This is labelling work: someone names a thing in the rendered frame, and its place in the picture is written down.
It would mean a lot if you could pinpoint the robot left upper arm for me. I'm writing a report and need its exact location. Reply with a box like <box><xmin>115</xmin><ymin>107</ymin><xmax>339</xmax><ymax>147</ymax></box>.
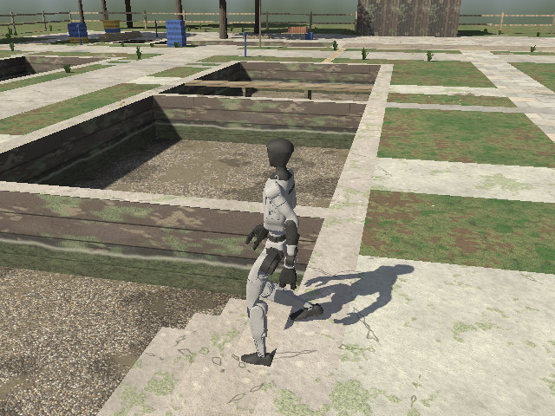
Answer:
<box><xmin>265</xmin><ymin>180</ymin><xmax>299</xmax><ymax>227</ymax></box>

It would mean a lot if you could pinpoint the robot right shin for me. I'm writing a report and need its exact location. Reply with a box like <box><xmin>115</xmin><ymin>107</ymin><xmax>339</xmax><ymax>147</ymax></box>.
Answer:
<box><xmin>261</xmin><ymin>282</ymin><xmax>313</xmax><ymax>310</ymax></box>

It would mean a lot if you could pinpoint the robot right hand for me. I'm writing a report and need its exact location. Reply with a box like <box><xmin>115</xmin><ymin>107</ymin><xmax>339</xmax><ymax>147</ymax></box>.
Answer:
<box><xmin>245</xmin><ymin>223</ymin><xmax>269</xmax><ymax>250</ymax></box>

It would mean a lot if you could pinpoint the robot right upper arm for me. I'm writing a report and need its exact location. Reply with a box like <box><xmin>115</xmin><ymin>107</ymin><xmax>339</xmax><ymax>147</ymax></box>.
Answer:
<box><xmin>287</xmin><ymin>169</ymin><xmax>297</xmax><ymax>209</ymax></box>

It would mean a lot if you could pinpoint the left robot thigh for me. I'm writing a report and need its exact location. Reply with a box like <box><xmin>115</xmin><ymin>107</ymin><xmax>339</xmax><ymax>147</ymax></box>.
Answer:
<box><xmin>246</xmin><ymin>250</ymin><xmax>279</xmax><ymax>317</ymax></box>

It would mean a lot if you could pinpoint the robot left forearm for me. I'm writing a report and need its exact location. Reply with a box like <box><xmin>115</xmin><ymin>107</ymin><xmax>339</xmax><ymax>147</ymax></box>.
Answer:
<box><xmin>284</xmin><ymin>220</ymin><xmax>300</xmax><ymax>269</ymax></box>

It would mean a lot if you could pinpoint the robot left hand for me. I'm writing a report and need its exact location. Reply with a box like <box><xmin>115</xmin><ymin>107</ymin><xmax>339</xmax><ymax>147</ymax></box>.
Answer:
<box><xmin>279</xmin><ymin>267</ymin><xmax>297</xmax><ymax>290</ymax></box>

